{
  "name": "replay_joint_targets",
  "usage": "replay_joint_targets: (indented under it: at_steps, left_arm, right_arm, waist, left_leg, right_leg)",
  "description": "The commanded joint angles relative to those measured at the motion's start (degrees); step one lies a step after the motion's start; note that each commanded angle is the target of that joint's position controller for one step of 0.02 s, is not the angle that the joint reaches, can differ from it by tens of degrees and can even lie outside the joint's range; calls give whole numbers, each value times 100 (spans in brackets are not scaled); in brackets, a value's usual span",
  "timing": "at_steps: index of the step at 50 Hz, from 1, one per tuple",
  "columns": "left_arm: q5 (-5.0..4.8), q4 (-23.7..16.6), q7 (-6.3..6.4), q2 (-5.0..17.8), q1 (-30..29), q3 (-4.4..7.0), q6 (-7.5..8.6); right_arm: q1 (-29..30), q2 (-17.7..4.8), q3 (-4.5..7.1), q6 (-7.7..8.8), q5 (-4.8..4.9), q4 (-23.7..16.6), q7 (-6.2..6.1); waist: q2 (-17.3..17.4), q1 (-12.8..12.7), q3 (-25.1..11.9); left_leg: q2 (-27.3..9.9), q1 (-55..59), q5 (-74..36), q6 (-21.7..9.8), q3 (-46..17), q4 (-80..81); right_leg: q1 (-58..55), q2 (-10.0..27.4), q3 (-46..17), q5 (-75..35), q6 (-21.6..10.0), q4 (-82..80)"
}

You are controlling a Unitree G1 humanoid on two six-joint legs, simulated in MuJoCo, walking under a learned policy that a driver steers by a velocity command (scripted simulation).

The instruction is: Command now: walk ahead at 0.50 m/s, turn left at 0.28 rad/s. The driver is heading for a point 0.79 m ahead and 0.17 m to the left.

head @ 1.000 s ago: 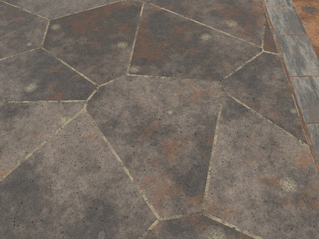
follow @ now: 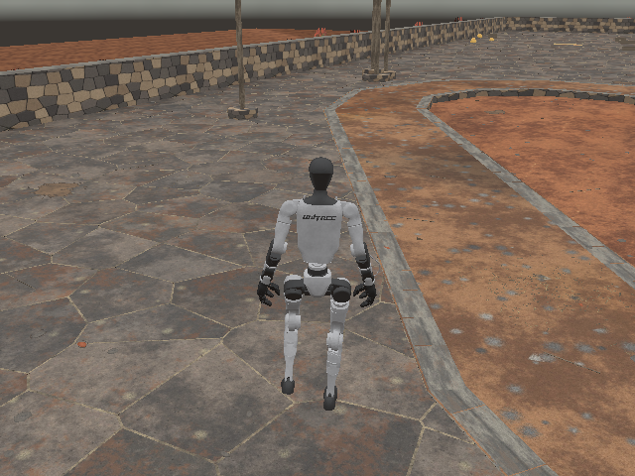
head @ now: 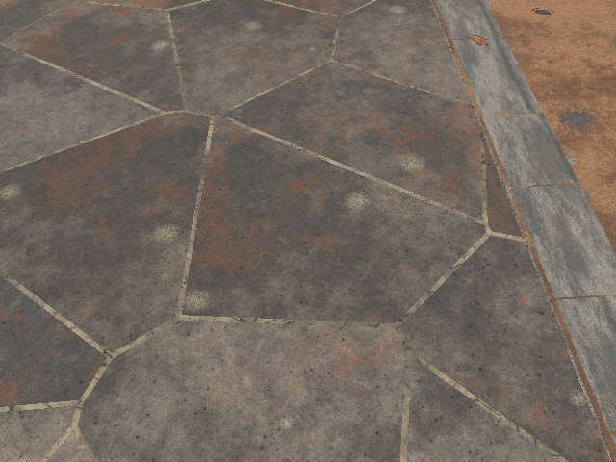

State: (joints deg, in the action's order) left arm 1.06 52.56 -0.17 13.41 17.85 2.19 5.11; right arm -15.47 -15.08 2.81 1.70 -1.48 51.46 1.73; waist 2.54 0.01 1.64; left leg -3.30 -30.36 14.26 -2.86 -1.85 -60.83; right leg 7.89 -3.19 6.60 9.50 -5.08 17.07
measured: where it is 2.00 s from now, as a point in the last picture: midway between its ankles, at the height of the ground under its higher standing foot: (266, 363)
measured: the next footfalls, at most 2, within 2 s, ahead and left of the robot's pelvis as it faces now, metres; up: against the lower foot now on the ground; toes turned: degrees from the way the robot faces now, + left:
left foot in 0.34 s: +0.32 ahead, +0.12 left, +0.00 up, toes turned +15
right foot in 0.88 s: +0.67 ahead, +0.06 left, +0.00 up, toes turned +20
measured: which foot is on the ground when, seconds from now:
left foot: up 0.00-0.32, down 0.34-0.90, up 0.92-1.00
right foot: down 0.00-0.32, up 0.34-0.86, down 0.88-1.00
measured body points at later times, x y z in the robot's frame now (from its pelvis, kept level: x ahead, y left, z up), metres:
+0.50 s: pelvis +0.26 +0.07 -0.01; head +0.29 +0.08 +0.44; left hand +0.28 +0.34 -0.14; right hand +0.41 -0.18 -0.14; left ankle +0.28 +0.11 -0.75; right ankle +0.25 -0.09 -0.66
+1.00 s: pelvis +0.55 +0.10 -0.01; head +0.57 +0.09 +0.44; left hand +0.56 +0.39 -0.12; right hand +0.66 -0.15 -0.16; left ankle +0.39 +0.16 -0.66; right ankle +0.63 +0.05 -0.75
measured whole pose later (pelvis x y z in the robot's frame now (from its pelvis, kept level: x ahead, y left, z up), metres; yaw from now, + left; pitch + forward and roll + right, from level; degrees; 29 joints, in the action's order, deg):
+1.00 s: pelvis +0.55 +0.10 -0.01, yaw +22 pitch +0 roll +0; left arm 1.4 47.4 -0.7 14.3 10.8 2.5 3.6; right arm -20.1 -15.5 2.7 3.4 -1.3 52.5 0.3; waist 1.8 1.6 2.9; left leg 3.1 -17.4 20.6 -5.0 -2.6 -64.5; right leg 18.2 -2.3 4.0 9.8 -4.1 28.0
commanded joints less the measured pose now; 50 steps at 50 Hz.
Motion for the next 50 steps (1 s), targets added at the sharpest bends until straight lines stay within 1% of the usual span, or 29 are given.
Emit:
replay_joint_targets:
  at_steps: [1,3,7,11,14,15,16,17,18,19,20,21,22,23,24,27,32,36,38,40,42,43,44,45,46,47,48,49,50]
  left_arm:
    - [-14,-162,24,627,166,133,150]
    - [-13,-88,31,589,289,117,145]
    - [-23,37,77,600,477,100,146]
    - [10,239,155,676,831,110,79]
    - [38,247,210,873,690,151,0]
    - [53,235,218,958,633,177,-51]
    - [44,200,216,1026,594,197,-105]
    - [18,63,197,1009,457,190,-111]
    - [-87,-334,63,401,693,67,-58]
    - [-14,-517,35,790,46,156,15]
    - [-34,-692,3,706,-368,126,85]
    - [-51,-677,5,675,-321,101,137]
    - [0,-629,15,655,-267,114,95]
    - [105,-631,17,628,-141,108,-21]
    - [168,-615,0,584,-65,105,-140]
    - [175,-730,-67,470,-239,83,-310]
    - [125,-1045,-117,445,-1278,49,-312]
    - [77,-1260,-158,456,-1932,12,-264]
    - [62,-1365,-171,486,-2148,5,-227]
    - [53,-1387,-169,566,-2019,26,-190]
    - [39,-1155,-101,714,-1229,104,-150]
    - [44,-884,-36,804,-400,165,-108]
    - [147,-679,46,1062,524,251,-54]
    - [267,-634,72,1756,1105,428,-59]
    - [84,-564,-9,1482,801,383,-141]
    - [-15,-664,-38,1107,189,297,-166]
    - [-16,-710,-63,759,-187,209,-144]
    - [7,-670,-54,619,-316,158,-116]
    - [-8,-576,-34,529,-313,119,-83]
  right_arm:
    - [-39,-224,61,-62,-5,-225,51]
    - [320,-197,53,-57,2,-344,61]
    - [1057,-55,-38,-22,-13,-606,114]
    - [1560,-48,-79,0,-40,-878,158]
    - [1166,-172,-13,-12,-63,-834,119]
    - [732,-267,45,-3,-73,-723,94]
    - [60,-404,134,36,-99,-528,66]
    - [-863,-757,292,65,-173,-273,-2]
    - [-996,-1474,503,29,-159,-323,-88]
    - [-996,-1462,499,-39,59,-353,-79]
    - [-653,-1351,473,-63,97,-325,-123]
    - [-381,-1003,391,-53,110,-333,-138]
    - [-131,-804,334,-27,116,-360,-154]
    - [25,-663,284,7,155,-381,-172]
    - [49,-623,260,64,164,-407,-162]
    - [-191,-792,288,189,152,-346,-143]
    - [-801,-720,239,222,152,-170,-136]
    - [-1145,-750,210,235,98,-56,-185]
    - [-1228,-773,193,235,57,-10,-219]
    - [-1127,-850,197,245,30,13,-263]
    - [-890,-951,206,269,13,5,-281]
    - [-810,-964,201,267,13,22,-259]
    - [-815,-828,148,294,49,-55,-237]
    - [-1427,-305,41,308,270,-193,-193]
    - [-1427,-625,104,299,123,-103,-208]
    - [-1037,-690,129,268,40,-141,-203]
    - [-688,-607,88,279,17,-205,-157]
    - [-549,-514,76,248,12,-242,-121]
    - [-573,-480,62,184,-60,-247,-87]
  waist:
    - [-555,58,198]
    - [-532,0,286]
    - [-572,-166,406]
    - [-587,-299,476]
    - [-794,-34,133]
    - [-832,159,-140]
    - [-778,444,-538]
    - [-427,902,-1032]
    - [997,620,-1611]
    - [346,734,-1824]
    - [49,593,-963]
    - [-306,354,-455]
    - [-457,105,-122]
    - [-379,-83,-71]
    - [-313,-156,-134]
    - [-163,-172,-125]
    - [57,246,77]
    - [78,505,162]
    - [109,547,239]
    - [162,387,280]
    - [215,-7,-14]
    - [38,-397,-440]
    - [-254,-768,-1058]
    - [-1501,-620,-1855]
    - [-1383,-454,-1750]
    - [-795,-224,-775]
    - [-404,-166,-312]
    - [-473,-45,-64]
    - [-641,73,29]
  left_leg:
    - [-189,-696,-620,89,-145,128]
    - [-175,-922,-973,126,-92,534]
    - [-106,-774,-1564,90,355,1652]
    - [41,-705,-1210,-181,765,2374]
    - [503,50,-387,-538,1103,2558]
    - [717,538,-103,-688,1168,2631]
    - [884,1399,-93,-859,1107,2943]
    - [471,2827,-37,-1168,354,3324]
    - [-1325,4759,-128,-2095,-2574,3511]
    - [-1640,4891,-415,-2269,-4035,4281]
    - [-1508,4257,-648,-2066,-3047,4396]
    - [-1304,3465,-1102,-1802,-2497,4530]
    - [-996,2823,-1572,-1575,-2026,4634]
    - [-758,2375,-1873,-1462,-1682,4733]
    - [-605,2190,-2084,-1419,-1498,4772]
    - [-384,2004,-2363,-1373,-1157,4944]
    - [-273,2542,-2509,-978,-974,5066]
    - [-424,3205,-2731,-906,-990,4948]
    - [-562,3460,-2927,-907,-1043,4849]
    - [-712,3574,-3387,-823,-1053,4679]
    - [-654,3471,-4772,-641,-894,3965]
    - [-431,3338,-5064,-546,-684,2995]
    - [-186,2500,-3940,-459,-512,1654]
    - [777,707,-951,-164,-4,-562]
    - [1001,-90,1442,-235,-380,-1250]
    - [604,-369,1024,-262,-487,-1409]
    - [368,-325,637,-249,-435,-1100]
    - [182,-202,472,-234,-344,-759]
    - [65,6,378,-167,-278,-504]
  right_leg:
    - [-138,1610,-911,-837,-478,-1192]
    - [-274,1557,-616,-1073,-428,-1202]
    - [-523,1501,-50,-1716,-303,-1107]
    - [-1278,1706,260,-2726,-248,-689]
    - [-1635,1791,547,-5105,-153,368]
    - [-1648,1799,617,-5642,-144,1123]
    - [-1367,1768,673,-5396,-99,2185]
    - [-305,1628,721,-4022,66,3735]
    - [2284,578,682,673,414,6056]
    - [3160,145,-637,1956,429,6764]
    - [3603,554,-905,1387,376,6545]
    - [3371,769,-859,991,376,5964]
    - [3046,903,-857,920,422,5517]
    - [2660,970,-866,890,518,5208]
    - [2427,991,-855,884,590,5006]
    - [2497,986,-655,490,749,4384]
    - [2944,980,-546,-708,733,2960]
    - [3078,807,-472,-1008,585,2184]
    - [3016,698,-443,-880,468,1872]
    - [2659,589,-460,-547,289,1578]
    - [1506,261,-362,-74,83,1313]
    - [519,114,-275,-175,-50,956]
    - [-887,793,-960,40,-290,877]
    - [-2453,2418,-3585,655,-1016,576]
    - [-2225,2675,-4885,656,-1191,-120]
    - [-1364,2481,-4004,1058,-1101,-151]
    - [-670,2206,-3287,813,-972,-343]
    - [-258,1910,-2729,488,-787,-518]
    - [53,1689,-2328,83,-658,-647]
